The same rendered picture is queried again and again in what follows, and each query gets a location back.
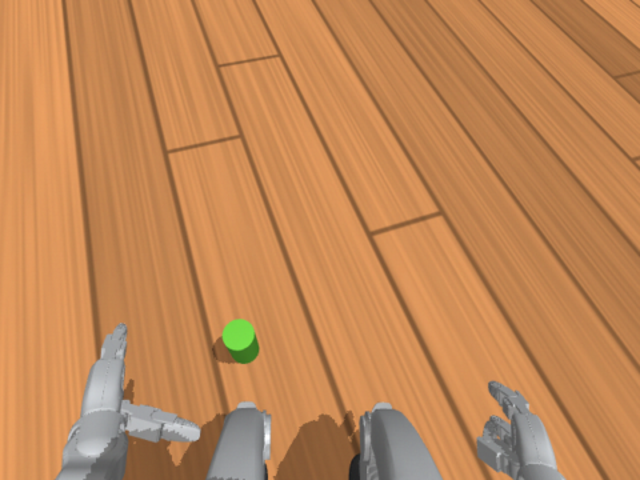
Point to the can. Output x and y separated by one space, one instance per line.
240 339

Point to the left robot hand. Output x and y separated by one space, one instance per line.
104 391

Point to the right robot arm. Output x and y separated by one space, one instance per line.
538 472

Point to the right robot hand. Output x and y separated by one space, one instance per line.
523 442

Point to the left robot arm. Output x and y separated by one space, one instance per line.
96 448

